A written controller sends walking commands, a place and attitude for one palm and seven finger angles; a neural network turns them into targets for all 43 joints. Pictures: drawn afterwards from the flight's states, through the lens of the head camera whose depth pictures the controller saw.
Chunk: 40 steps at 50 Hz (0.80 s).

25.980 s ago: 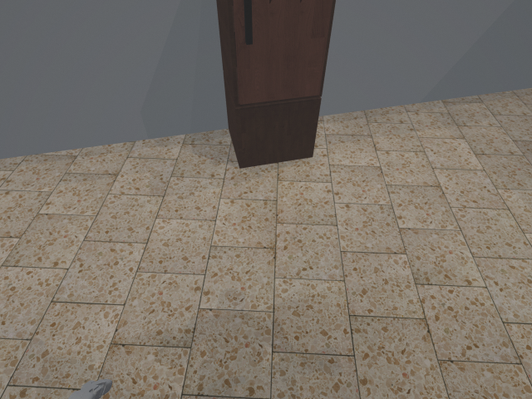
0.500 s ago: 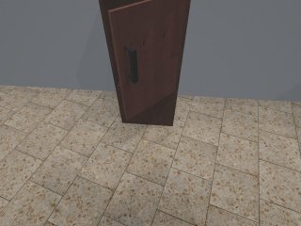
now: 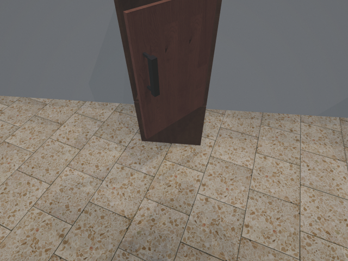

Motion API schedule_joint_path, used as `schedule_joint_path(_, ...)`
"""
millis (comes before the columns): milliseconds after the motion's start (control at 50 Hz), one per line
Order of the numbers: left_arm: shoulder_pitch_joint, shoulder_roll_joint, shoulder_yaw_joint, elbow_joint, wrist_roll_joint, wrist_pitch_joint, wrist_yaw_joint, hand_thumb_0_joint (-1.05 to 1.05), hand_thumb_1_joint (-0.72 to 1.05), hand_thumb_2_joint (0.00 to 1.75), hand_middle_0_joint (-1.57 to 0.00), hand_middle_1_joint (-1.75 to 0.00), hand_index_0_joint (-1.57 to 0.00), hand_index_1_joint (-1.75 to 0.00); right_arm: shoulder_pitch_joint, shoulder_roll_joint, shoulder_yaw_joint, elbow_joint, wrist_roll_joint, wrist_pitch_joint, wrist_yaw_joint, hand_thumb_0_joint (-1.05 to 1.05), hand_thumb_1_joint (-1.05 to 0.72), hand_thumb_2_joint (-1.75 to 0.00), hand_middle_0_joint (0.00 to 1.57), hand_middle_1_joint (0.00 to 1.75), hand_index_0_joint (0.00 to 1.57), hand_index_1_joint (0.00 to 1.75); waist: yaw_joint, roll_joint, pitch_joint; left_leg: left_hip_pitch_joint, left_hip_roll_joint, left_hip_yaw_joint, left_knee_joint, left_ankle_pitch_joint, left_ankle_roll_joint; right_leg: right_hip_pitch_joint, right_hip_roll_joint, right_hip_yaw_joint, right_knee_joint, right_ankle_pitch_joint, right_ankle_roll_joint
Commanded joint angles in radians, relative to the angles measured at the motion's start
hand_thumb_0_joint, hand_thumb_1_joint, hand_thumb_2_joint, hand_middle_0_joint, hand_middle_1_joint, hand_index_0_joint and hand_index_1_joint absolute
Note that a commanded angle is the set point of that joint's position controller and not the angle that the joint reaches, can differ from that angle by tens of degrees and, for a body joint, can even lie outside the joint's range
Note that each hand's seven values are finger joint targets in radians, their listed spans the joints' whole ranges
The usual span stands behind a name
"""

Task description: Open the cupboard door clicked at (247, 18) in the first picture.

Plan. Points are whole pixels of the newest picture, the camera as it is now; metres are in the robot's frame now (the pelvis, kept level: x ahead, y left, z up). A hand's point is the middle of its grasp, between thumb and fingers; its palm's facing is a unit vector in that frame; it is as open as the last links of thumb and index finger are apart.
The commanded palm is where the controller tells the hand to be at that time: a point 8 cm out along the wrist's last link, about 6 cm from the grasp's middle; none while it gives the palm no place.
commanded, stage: walk to a spot facing it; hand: left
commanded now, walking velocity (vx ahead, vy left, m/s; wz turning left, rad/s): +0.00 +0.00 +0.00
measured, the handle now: (150, 74) +0.73 +0.13 +0.02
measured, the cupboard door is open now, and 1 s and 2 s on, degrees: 45 45 45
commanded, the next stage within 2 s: none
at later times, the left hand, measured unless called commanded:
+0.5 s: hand out of the picture +0.08 +0.20 -0.18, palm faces -0.13 -0.97 -0.22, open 7.4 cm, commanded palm none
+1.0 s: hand out of the picture +0.14 +0.13 -0.18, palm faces -0.41 -0.88 -0.24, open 7.4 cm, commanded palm none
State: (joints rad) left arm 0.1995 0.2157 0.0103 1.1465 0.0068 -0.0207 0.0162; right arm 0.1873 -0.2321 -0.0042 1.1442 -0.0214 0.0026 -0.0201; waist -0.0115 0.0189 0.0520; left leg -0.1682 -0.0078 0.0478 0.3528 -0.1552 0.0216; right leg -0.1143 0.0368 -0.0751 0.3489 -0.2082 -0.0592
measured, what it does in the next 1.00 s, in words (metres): steps on the spot, turning right: right foot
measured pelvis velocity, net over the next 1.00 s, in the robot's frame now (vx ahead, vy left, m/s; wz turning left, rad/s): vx -0.01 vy -0.03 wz -0.49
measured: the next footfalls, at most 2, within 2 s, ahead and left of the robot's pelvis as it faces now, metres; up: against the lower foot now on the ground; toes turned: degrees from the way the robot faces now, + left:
right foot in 0.74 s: -0.01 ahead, -0.16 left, +0.00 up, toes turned -21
left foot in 1.06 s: +0.11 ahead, +0.06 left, +0.00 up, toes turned -29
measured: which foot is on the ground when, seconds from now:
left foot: down 0.00-0.72, up 0.74-1.00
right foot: down 0.00-0.44, up 0.46-0.72, down 0.74-1.00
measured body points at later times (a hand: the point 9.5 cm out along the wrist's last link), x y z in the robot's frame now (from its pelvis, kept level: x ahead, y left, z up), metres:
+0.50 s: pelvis +0.00 +0.01 -0.01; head +0.04 +0.00 +0.44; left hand +0.08 +0.25 -0.17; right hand -0.01 -0.24 -0.16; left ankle +0.02 +0.10 -0.75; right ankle -0.03 -0.08 -0.72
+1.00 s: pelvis -0.01 -0.03 -0.01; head +0.05 -0.05 +0.43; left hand +0.16 +0.17 -0.16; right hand -0.01 -0.32 -0.14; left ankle +0.05 +0.09 -0.72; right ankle -0.04 -0.15 -0.75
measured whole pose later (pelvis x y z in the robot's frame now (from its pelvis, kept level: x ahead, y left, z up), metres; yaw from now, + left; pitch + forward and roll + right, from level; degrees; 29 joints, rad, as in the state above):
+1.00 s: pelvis -0.01 -0.03 -0.01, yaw -28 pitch +2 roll +1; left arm 0.20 0.22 0.08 0.95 0.03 0.04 0.00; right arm 0.08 -0.22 -0.06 0.89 0.00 0.03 -0.03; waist 0.02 -0.03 0.11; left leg -0.40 0.03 0.03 0.80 -0.44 -0.05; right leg -0.32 0.04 0.12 0.55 -0.25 -0.01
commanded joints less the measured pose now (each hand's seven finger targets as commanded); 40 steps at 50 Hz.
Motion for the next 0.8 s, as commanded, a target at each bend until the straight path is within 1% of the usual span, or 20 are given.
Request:
schedule_joint_path(0, 0.019, 0.172, 0.03, -0.036, 0.003, -0.018, 0.014, 0.0, 0.9, 0.9, -0.2, -0.3, -0.2, -0.3, 0.01, -0.146, -0.027, -0.039, 0.006, -0.016, -0.008, 0.0, -0.9, -0.9, 0.2, 0.3, 0.2, 0.3, 0.003, -0.011, -0.025, 0.04, 0.12, -0.128, -0.045, 0.077, 0.014, -0.037, -0.161, 0.159, -0.098, 0.09, 0.004)
schedule_joint_path(60, 0.004, 0.179, 0.032, -0.039, 0.002, -0.017, 0.012, 0.0, 0.9, 0.9, -0.2, -0.3, -0.2, -0.3, -0.001, -0.155, -0.028, -0.042, 0.004, -0.017, -0.009, 0.0, -0.9, -0.9, 0.2, 0.3, 0.2, 0.3, 0.001, -0.007, -0.032, 0.054, 0.127, -0.121, -0.047, 0.085, 0.01, -0.034, -0.161, 0.168, -0.095, 0.122, 0.001)
schedule_joint_path(120, 0.034, 0.117, 0.028, -0.041, 0.003, 0.007, 0.017, 0.0, 0.9, 0.9, -0.2, -0.3, -0.2, -0.3, 0.049, -0.074, -0.019, -0.037, 0.003, 0.0, -0.015, 0.0, -0.9, -0.9, 0.2, 0.3, 0.2, 0.3, -0.005, -0.022, -0.038, 0.054, 0.135, -0.071, 0.012, 0.089, -0.006, -0.054, -0.166, 0.187, -0.049, 0.216, 0.008)
schedule_joint_path(280, 0.026, 0.173, 0.074, -0.121, 0.011, 0.041, 0.007, 0.0, 0.9, 0.9, -0.2, -0.3, -0.2, -0.3, 0.047, -0.094, -0.057, -0.123, 0.007, 0.024, -0.025, 0.0, -0.9, -0.9, 0.2, 0.3, 0.2, 0.3, -0.006, -0.095, -0.029, -0.017, 0.116, 0.016, 0.169, -0.056, -0.024, -0.115, -0.202, 0.318, 0.004, 0.271, -0.046)
schedule_joint_path(340, 0.01, 0.171, 0.082, -0.148, 0.012, 0.047, 0.005, 0.0, 0.9, 0.9, -0.2, -0.3, -0.2, -0.3, 0.054, -0.086, -0.063, -0.141, 0.007, 0.024, -0.027, 0.0, -0.9, -0.9, 0.2, 0.3, 0.2, 0.3, -0.012, -0.07, -0.018, -0.003, 0.124, 0.008, 0.165, -0.094, -0.02, -0.176, -0.185, 0.343, 0.021, 0.219, -0.052)
schedule_joint_path(380, -0.01, 0.149, 0.082, -0.171, 0.011, 0.049, -0.001, 0.0, 0.9, 0.9, -0.2, -0.3, -0.2, -0.3, 0.073, -0.103, -0.07, -0.151, 0.002, 0.019, -0.03, 0.0, -0.9, -0.9, 0.2, 0.3, 0.2, 0.3, -0.022, 0.012, -0.02, 0.054, 0.191, -0.054, 0.093, -0.07, 0.008, -0.262, -0.115, 0.299, 0.096, 0.154, -0.021)
schedule_joint_path(400, -0.011, 0.122, 0.079, -0.186, 0.011, 0.05, -0.005, 0.0, 0.9, 0.9, -0.2, -0.3, -0.2, -0.3, 0.083, -0.131, -0.076, -0.152, -0.001, 0.015, -0.031, 0.0, -0.9, -0.9, 0.2, 0.3, 0.2, 0.3, -0.021, 0.111, -0.019, 0.097, 0.277, -0.135, 0.024, -0.052, 0.049, -0.331, -0.048, 0.232, 0.206, 0.093, 0.009)
schedule_joint_path(420, -0.023, 0.102, 0.077, -0.202, 0.01, 0.054, -0.011, 0.0, 0.9, 0.9, -0.2, -0.3, -0.2, -0.3, 0.119, -0.164, -0.084, -0.151, -0.007, 0.007, -0.035, 0.0, -0.9, -0.9, 0.2, 0.3, 0.2, 0.3, -0.031, 0.223, -0.035, 0.118, 0.411, -0.252, -0.083, 0.016, 0.125, -0.378, 0.006, 0.131, 0.416, -0.151, 0.034)
schedule_joint_path(440, -0.046, 0.11, 0.084, -0.217, 0.015, 0.06, -0.014, 0.0, 0.9, 0.9, -0.2, -0.3, -0.2, -0.3, 0.135, -0.166, -0.084, -0.149, -0.01, 0.0, -0.039, 0.0, -0.9, -0.9, 0.2, 0.3, 0.2, 0.3, -0.03, 0.207, -0.039, 0.107, 0.486, -0.278, -0.12, 0.079, 0.178, -0.413, -0.013, 0.109, 0.626, -0.343, 0.051)
schedule_joint_path(460, -0.039, 0.117, 0.093, -0.222, 0.019, 0.065, -0.019, 0.0, 0.9, 0.9, -0.2, -0.3, -0.2, -0.3, 0.127, -0.155, -0.078, -0.16, -0.01, -0.008, -0.041, 0.0, -0.9, -0.9, 0.2, 0.3, 0.2, 0.3, -0.014, 0.146, -0.046, 0.089, 0.479, -0.25, -0.112, 0.117, 0.185, -0.424, -0.037, 0.137, 0.722, -0.339, 0.061)
schedule_joint_path(500, -0.033, 0.088, 0.095, -0.221, 0.02, 0.069, -0.029, 0.0, 0.9, 0.9, -0.2, -0.3, -0.2, -0.3, 0.065, -0.141, -0.077, -0.187, -0.01, -0.015, -0.042, 0.0, -0.9, -0.9, 0.2, 0.3, 0.2, 0.3, 0.02, 0.035, -0.05, 0.059, 0.44, -0.133, -0.078, 0.142, 0.165, -0.412, -0.072, 0.117, 0.726, -0.294, 0.07)
schedule_joint_path(560, -0.025, 0.051, 0.086, -0.236, 0.018, 0.073, -0.038, 0.0, 0.9, 0.9, -0.2, -0.3, -0.2, -0.3, 0.04, -0.15, -0.081, -0.196, -0.019, -0.009, -0.032, 0.0, -0.9, -0.9, 0.2, 0.3, 0.2, 0.3, 0.023, 0.111, -0.042, 0.022, 0.379, 0.024, -0.037, 0.161, 0.11, -0.329, -0.086, 0.049, 0.566, -0.254, 0.08)
schedule_joint_path(620, -0.015, 0.054, 0.083, -0.243, 0.017, 0.065, -0.038, 0.0, 0.9, 0.9, -0.2, -0.3, -0.2, -0.3, 0.061, -0.17, -0.091, -0.196, -0.016, 0.0, -0.02, 0.0, -0.9, -0.9, 0.2, 0.3, 0.2, 0.3, 0.008, 0.145, -0.065, 0.02, 0.375, 0.069, 0.032, 0.14, 0.084, -0.249, -0.062, -0.008, 0.411, -0.232, 0.076)
schedule_joint_path(660, 0.028, 0.074, 0.089, -0.234, 0.018, 0.058, -0.037, 0.0, 0.9, 0.9, -0.2, -0.3, -0.2, -0.3, 0.05, -0.175, -0.098, -0.204, -0.009, 0.005, -0.016, 0.0, -0.9, -0.9, 0.2, 0.3, 0.2, 0.3, 0.032, 0.118, -0.078, -0.02, 0.35, 0.118, 0.141, 0.115, 0.037, -0.143, -0.052, -0.022, 0.239, -0.087, 0.064)
schedule_joint_path(680, 0.078, 0.118, 0.098, -0.222, 0.021, 0.05, -0.032, 0.0, 0.9, 0.9, -0.2, -0.3, -0.2, -0.3, 0.033, -0.16, -0.099, -0.218, -0.002, 0.009, -0.012, 0.0, -0.9, -0.9, 0.2, 0.3, 0.2, 0.3, 0.06, 0.017, -0.09, -0.084, 0.295, 0.16, 0.27, 0.032, -0.012, -0.05, -0.083, 0.039, 0.106, 0.075, 0.042)
schedule_joint_path(700, 0.104, 0.238, 0.121, -0.22, 0.034, 0.035, -0.016, 0.0, 0.9, 0.9, -0.2, -0.3, -0.2, -0.3, 0.027, -0.087, -0.089, -0.259, 0.009, 0.014, -0.005, 0.0, -0.9, -0.9, 0.2, 0.3, 0.2, 0.3, 0.072, -0.301, -0.098, -0.307, 0.154, 0.224, 0.488, -0.295, -0.077, 0.065, -0.313, 0.403, -0.012, 0.306, -0.051)
schedule_joint_path(720, 0.159, 0.296, 0.133, -0.208, 0.019, 0.035, -0.004, 0.0, 0.9, 0.9, -0.2, -0.3, -0.2, -0.3, -0.063, -0.071, -0.079, -0.299, 0.01, 0.021, -0.004, 0.0, -0.9, -0.9, 0.2, 0.3, 0.2, 0.3, 0.131, -0.35, -0.074, -0.399, 0.084, 0.107, 0.696, -0.534, -0.081, 0.038, -0.424, 0.548, -0.019, 0.52, -0.16)
schedule_joint_path(740, 0.148, 0.286, 0.127, -0.207, 0.016, 0.036, 0.003, 0.0, 0.9, 0.9, -0.2, -0.3, -0.2, -0.3, -0.059, -0.076, -0.079, -0.299, 0.014, 0.028, -0.003, 0.0, -0.9, -0.9, 0.2, 0.3, 0.2, 0.3, 0.104, -0.269, -0.059, -0.423, 0.107, 0.011, 0.791, -0.482, -0.072, 0.013, -0.411, 0.508, -0.015, 0.386, -0.195)
schedule_joint_path(760, 0.084, 0.244, 0.125, -0.225, 0.021, 0.038, 0.01, 0.0, 0.9, 0.9, -0.2, -0.3, -0.2, -0.3, -0.073, -0.066, -0.081, -0.303, 0.015, 0.027, -0.002, 0.0, -0.9, -0.9, 0.2, 0.3, 0.2, 0.3, 0.074, -0.248, -0.04, -0.437, 0.117, -0.015, 0.796, -0.424, -0.07, -0.025, -0.343, 0.469, -0.003, 0.305, -0.174)
schedule_joint_path(780, 0.028, 0.229, 0.123, -0.244, 0.026, 0.042, 0.014, 0.0, 0.9, 0.9, -0.2, -0.3, -0.2, -0.3, -0.066, -0.072, -0.083, -0.298, 0.015, 0.027, -0.005, 0.0, -0.9, -0.9, 0.2, 0.3, 0.2, 0.3, 0.048, -0.27, -0.048, -0.43, 0.116, -0.032, 0.79, -0.383, -0.075, -0.032, -0.311, 0.452, 0.023, 0.32, -0.16)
